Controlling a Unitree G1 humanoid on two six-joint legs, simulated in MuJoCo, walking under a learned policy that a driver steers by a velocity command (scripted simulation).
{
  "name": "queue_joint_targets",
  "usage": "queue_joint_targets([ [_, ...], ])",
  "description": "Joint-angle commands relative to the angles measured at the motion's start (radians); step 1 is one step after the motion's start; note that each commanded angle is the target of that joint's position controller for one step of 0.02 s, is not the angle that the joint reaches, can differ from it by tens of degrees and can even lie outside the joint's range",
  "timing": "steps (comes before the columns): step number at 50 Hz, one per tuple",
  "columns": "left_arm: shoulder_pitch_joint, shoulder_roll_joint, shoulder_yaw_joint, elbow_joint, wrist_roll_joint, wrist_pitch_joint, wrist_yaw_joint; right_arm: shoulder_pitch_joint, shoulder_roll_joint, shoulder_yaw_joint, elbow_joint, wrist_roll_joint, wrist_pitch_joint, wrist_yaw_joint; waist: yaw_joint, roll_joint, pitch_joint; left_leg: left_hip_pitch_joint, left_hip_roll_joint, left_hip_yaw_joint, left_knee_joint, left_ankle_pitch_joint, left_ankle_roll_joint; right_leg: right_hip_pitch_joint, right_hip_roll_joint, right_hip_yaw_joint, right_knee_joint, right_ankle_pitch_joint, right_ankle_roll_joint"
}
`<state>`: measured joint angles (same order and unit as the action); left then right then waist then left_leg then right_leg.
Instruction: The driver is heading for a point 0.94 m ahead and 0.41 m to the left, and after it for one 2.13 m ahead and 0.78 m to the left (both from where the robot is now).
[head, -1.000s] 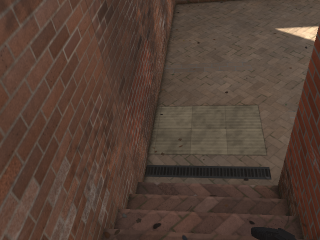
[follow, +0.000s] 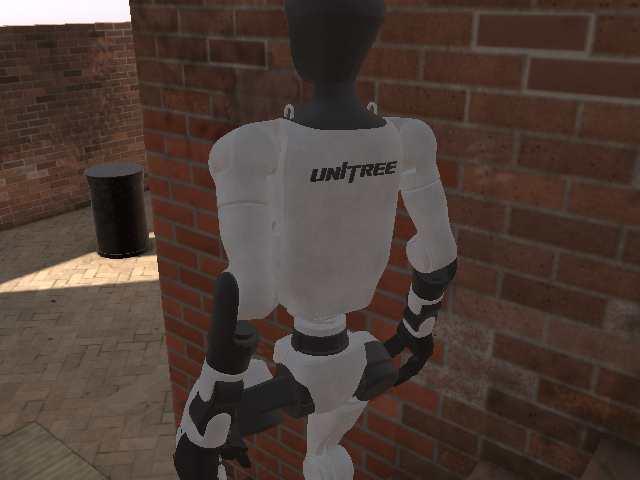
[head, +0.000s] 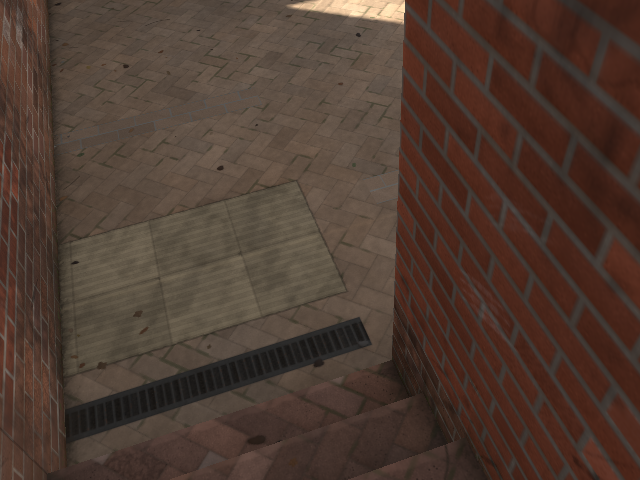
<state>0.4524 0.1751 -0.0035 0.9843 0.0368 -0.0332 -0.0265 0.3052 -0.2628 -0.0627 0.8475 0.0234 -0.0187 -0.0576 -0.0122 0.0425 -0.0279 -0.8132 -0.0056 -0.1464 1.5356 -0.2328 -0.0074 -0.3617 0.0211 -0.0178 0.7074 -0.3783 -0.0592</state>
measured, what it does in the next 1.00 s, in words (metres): goes down, turning left: left foot 0.19 m lower, then right foot 0.19 m lower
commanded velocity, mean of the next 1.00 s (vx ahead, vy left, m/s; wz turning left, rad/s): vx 0.50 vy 0.00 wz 0.43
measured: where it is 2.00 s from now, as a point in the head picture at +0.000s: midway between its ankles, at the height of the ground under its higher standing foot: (254, 439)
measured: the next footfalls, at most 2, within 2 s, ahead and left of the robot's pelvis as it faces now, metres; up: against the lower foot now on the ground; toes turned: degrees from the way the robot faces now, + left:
left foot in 0.36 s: +0.26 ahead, +0.13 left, -0.19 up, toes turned +3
right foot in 0.74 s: +0.55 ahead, -0.01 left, -0.38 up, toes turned +27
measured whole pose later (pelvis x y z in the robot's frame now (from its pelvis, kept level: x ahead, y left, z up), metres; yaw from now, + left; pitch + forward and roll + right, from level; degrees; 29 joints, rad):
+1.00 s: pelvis +0.56 +0.08 -0.41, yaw +30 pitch +1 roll -1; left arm 0.63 0.17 0.05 1.09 0.01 -0.06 0.06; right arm 0.20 -0.18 -0.04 0.78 0.04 -0.02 -0.02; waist 0.04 0.03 -0.05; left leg -0.84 0.01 -0.15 1.20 0.06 0.07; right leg -0.23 0.07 -0.08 0.82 -0.61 -0.07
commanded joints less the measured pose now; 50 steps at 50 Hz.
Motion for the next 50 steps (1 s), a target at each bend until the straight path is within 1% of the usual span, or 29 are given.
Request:
queue_joint_targets([
  [1,-0.022,0.159,0.022,-0.039,0.012,-0.043,0.042,0.118,0.005,-0.003,-0.042,-0.024,0.011,0.014,-0.08,-0.116,0.013,0.055,0.032,-0.024,-0.197,0.265,-0.033,-0.095,-0.269,0.33,-0.221,0.523,-0.208],
  [4,0.054,0.106,0.029,0.013,-0.059,-0.052,0.084,-0.032,-0.048,-0.022,-0.12,-0.021,0.0,0.044,-0.041,-0.127,0.053,-0.032,0.01,-0.122,-0.632,0.658,0.005,0.033,-0.204,0.218,-0.085,0.364,-0.112],
  [10,0.09,0.097,0.011,0.008,-0.025,-0.041,0.099,-0.121,-0.022,-0.01,-0.146,-0.052,0.04,0.109,-0.007,-0.116,0.104,0.203,-0.039,-0.027,-0.679,0.798,0.031,-0.108,-0.178,0.151,0.098,0.126,-0.092],
  [14,0.129,0.088,0.013,0.008,-0.033,0.001,0.116,-0.21,-0.027,-0.007,-0.165,-0.024,0.02,0.133,0.079,-0.086,0.197,0.065,-0.035,0.097,-0.866,0.453,0.012,0.093,-0.212,0.146,0.296,0.417,-0.067],
  [15,0.044,0.159,0.032,0.015,-0.026,0.015,0.108,-0.062,-0.03,-0.025,-0.127,-0.016,0.025,0.13,-0.017,-0.165,0.137,0.339,-0.039,0.177,-0.833,0.328,0.035,-0.034,-0.23,0.139,0.428,0.575,-0.081],
  [16,0.046,0.199,0.05,0.017,-0.029,0.005,0.087,0.114,-0.071,-0.038,-0.054,-0.039,0.01,0.107,-0.075,-0.058,0.041,0.662,-0.112,0.28,-0.85,0.357,0.068,-0.127,-0.185,0.052,0.585,0.876,-0.07],
  [17,-0.11,0.243,0.065,-0.003,-0.026,-0.02,0.07,0.425,-0.075,-0.052,0.03,-0.03,0.002,0.099,-0.285,-0.007,0.019,0.985,-0.08,0.248,-1.056,0.543,0.146,-0.302,-0.148,0.02,0.968,0.868,-0.037],
  [18,-0.139,0.172,0.061,-0.014,0.014,-0.042,0.053,0.606,-0.042,-0.029,0.126,-0.015,0.008,0.096,-0.335,0.282,0.104,1.123,0.047,0.071,-1.137,0.838,0.228,-0.6,0.051,-0.079,1.608,-0.269,0.022],
  [19,0.027,0.089,0.039,-0.084,-0.019,-0.082,0.04,0.486,-0.057,0.013,0.1,-0.069,-0.014,0.09,-0.092,0.456,0.029,1.228,0.163,-0.183,-0.843,1.514,0.303,-0.82,0.038,0.058,1.619,-0.463,0.033],
  [20,0.031,0.115,0.04,-0.118,-0.014,-0.104,0.017,0.414,-0.052,0.007,0.056,-0.048,-0.017,0.095,-0.051,0.339,-0.081,1.252,0.236,-0.298,-0.846,1.522,0.384,-0.874,0.009,0.1,1.47,-0.402,0.053],
  [21,-0.06,0.137,0.049,-0.155,-0.042,-0.107,0.029,0.369,-0.048,0.0,0.04,-0.039,-0.025,0.095,-0.058,-0.038,-0.068,1.11,0.255,-0.362,-0.903,1.045,0.385,-0.858,-0.039,0.131,1.333,-0.251,0.036],
  [22,-0.106,0.089,0.047,-0.203,-0.039,-0.098,0.065,0.236,-0.176,-0.041,0.004,-0.028,-0.032,0.085,0.031,-0.148,-0.057,0.925,0.283,-0.526,-0.928,0.706,0.432,-0.822,-0.056,0.144,1.28,-0.219,0.051],
  [24,-0.213,0.162,0.072,-0.222,-0.073,-0.08,0.102,0.075,-0.112,-0.011,-0.025,-0.046,-0.088,0.068,0.09,-0.227,0.044,0.612,0.317,-0.649,-0.972,0.577,0.384,-0.764,-0.115,0.246,0.93,0.015,0.075],
  [26,-0.307,0.126,0.064,-0.255,-0.002,-0.057,0.116,0.058,-0.108,-0.005,-0.026,-0.004,-0.075,0.014,0.098,-0.151,0.063,0.372,0.112,-0.373,-0.977,0.698,0.279,-0.47,-0.096,0.167,0.414,0.286,0.122],
  [27,-0.222,0.115,0.06,-0.207,0.009,-0.056,0.097,0.1,-0.108,-0.009,0.002,-0.026,-0.064,0.004,0.1,-0.047,-0.034,0.337,0.064,-0.321,-0.921,0.719,0.248,-0.288,-0.072,0.133,0.463,0.518,0.102],
  [28,-0.251,0.169,0.078,-0.223,-0.018,-0.071,0.075,0.159,-0.062,0.002,0.023,0.01,-0.08,-0.013,0.08,-0.007,0.006,0.374,-0.014,-0.258,-0.865,0.489,0.225,-0.316,-0.065,0.17,0.231,0.772,0.077],
  [29,-0.313,0.151,0.067,-0.244,-0.003,-0.069,0.06,0.151,-0.028,0.007,0.028,0.038,-0.089,-0.023,0.059,-0.082,0.037,0.195,-0.083,-0.16,-0.837,0.213,0.187,-0.101,-0.035,0.121,-0.009,1.036,0.073],
  [31,-0.417,0.07,0.048,-0.319,0.004,-0.05,0.048,0.205,-0.007,0.009,0.067,0.042,-0.071,-0.01,-0.028,-0.053,0.063,0.207,-0.114,-0.215,-0.831,0.109,0.195,0.018,0.019,0.075,-0.149,0.971,0.09],
  [35,-0.021,0.173,0.097,-0.212,-0.013,-0.04,0.03,0.085,0.017,0.003,0.063,0.021,-0.037,0.004,0.137,0.099,-0.019,0.367,-0.156,-0.305,-0.407,0.194,0.174,0.186,-0.003,0.122,-0.057,0.864,0.085],
  [37,0.178,0.179,0.116,-0.128,-0.022,-0.061,0.049,0.14,0.054,0.005,0.074,0.041,-0.034,0.027,0.189,0.023,0.005,0.483,-0.199,-0.185,0.063,0.21,0.103,0.33,-0.173,0.166,-0.639,0.953,0.031],
  [38,0.323,0.16,0.101,-0.054,-0.023,-0.069,0.027,0.12,0.092,0.018,0.089,0.031,-0.039,0.044,0.233,-0.097,-0.014,0.215,-0.262,-0.126,0.442,-0.35,0.095,0.588,-0.287,0.174,-0.431,1.198,-0.029],
  [39,0.302,0.182,0.089,-0.017,-0.008,-0.073,-0.001,0.342,0.165,0.023,0.054,0.052,-0.049,0.052,0.049,-0.392,-0.078,-0.208,-0.278,-0.203,0.6,-0.666,0.079,0.888,-0.409,0.353,0.043,1.53,-0.16],
  [40,0.266,0.139,0.079,-0.012,-0.022,-0.05,-0.013,0.362,0.133,0.03,0.061,0.056,-0.055,0.036,0.041,-0.377,-0.046,-0.387,-0.177,-0.163,0.593,-0.604,0.083,0.838,-0.419,0.356,0.051,1.511,-0.171],
  [41,0.243,0.061,0.064,-0.014,-0.026,-0.052,-0.031,0.248,0.077,0.022,0.038,0.064,-0.053,0.024,0.058,-0.203,-0.032,-0.413,-0.093,-0.098,0.485,-0.46,0.107,0.712,-0.393,0.345,-0.041,1.152,-0.174],
  [42,0.135,0.094,0.07,-0.03,-0.025,-0.048,-0.04,0.208,0.066,0.016,0.021,0.056,-0.046,0.015,0.007,-0.06,0.002,-0.312,-0.057,-0.031,0.473,-0.357,0.109,0.472,-0.372,0.348,-0.099,1.003,-0.174],
  [43,0.058,0.195,0.101,-0.05,-0.021,-0.047,-0.014,0.122,0.0,0.001,-0.041,0.052,-0.023,0.003,-0.041,-0.055,0.047,-0.27,0.013,-0.052,0.247,-0.188,0.106,0.275,-0.398,0.476,-0.166,0.671,-0.214],
  [45,-0.091,0.107,0.065,-0.072,-0.015,-0.062,0.069,-0.053,-0.055,-0.016,-0.122,0.049,-0.009,-0.008,-0.073,0.002,0.176,-0.081,0.048,-0.141,-0.213,0.158,0.075,-0.118,-0.275,0.342,-0.223,0.561,-0.077],
  [48,-0.02,0.202,0.078,0.002,-0.006,-0.055,0.099,0.018,0.097,0.023,-0.094,0.002,0.0,0.035,-0.093,-0.158,0.066,0.153,0.026,0.043,-0.261,0.298,0.054,-0.155,-0.262,0.251,-0.117,0.831,-0.05],
  [50,0.116,0.108,0.072,0.023,-0.058,-0.061,0.127,-0.125,0.037,0.012,-0.142,0.023,-0.006,0.061,-0.005,-0.097,0.089,-0.125,0.042,-0.093,-0.516,0.557,0.101,0.093,-0.217,0.232,0.013,0.392,-0.02],
])
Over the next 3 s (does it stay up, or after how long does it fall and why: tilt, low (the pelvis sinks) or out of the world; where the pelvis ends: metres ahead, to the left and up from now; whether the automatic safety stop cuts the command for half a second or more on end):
stays up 0.96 0.29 -0.77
